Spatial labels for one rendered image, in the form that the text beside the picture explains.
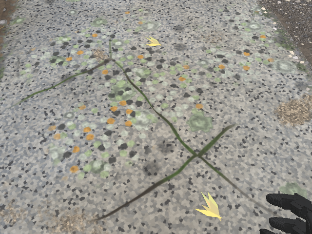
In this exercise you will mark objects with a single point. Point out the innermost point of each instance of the robot right hand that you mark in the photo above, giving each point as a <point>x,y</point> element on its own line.
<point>298,205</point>

